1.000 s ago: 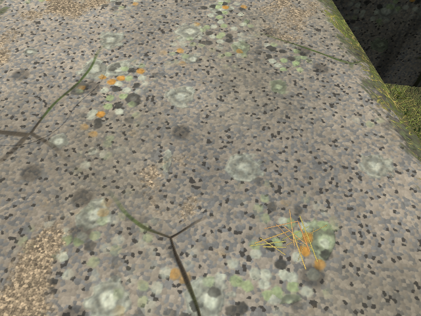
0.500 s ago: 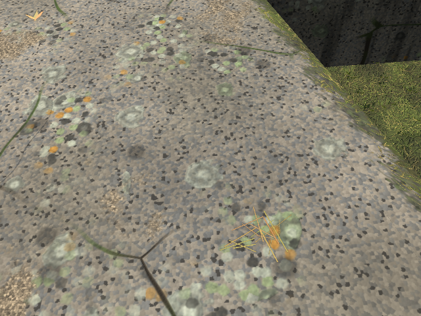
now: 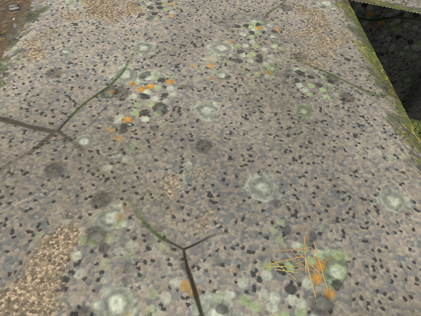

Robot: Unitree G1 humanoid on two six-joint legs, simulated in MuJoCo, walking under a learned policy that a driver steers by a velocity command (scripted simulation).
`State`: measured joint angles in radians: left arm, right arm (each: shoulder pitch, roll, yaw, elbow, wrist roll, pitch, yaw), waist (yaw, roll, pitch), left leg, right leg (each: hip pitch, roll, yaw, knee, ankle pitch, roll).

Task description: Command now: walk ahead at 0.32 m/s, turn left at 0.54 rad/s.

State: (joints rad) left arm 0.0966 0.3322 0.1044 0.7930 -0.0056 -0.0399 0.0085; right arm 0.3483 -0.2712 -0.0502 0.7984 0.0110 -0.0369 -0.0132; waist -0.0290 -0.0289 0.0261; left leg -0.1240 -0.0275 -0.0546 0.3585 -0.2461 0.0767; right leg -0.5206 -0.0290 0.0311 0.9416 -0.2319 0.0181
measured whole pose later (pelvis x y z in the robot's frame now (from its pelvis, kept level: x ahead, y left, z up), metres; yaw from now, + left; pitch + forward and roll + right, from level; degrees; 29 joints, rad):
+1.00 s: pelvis +0.49 +0.10 -0.01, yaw +9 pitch +1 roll +1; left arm 0.24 0.33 0.07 0.81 -0.03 -0.04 0.00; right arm 0.27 -0.27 -0.06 0.74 -0.02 -0.09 0.01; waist -0.02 -0.05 0.05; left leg -0.19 0.00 0.12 0.36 -0.18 0.04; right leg -0.58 -0.08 0.05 1.11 -0.29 0.01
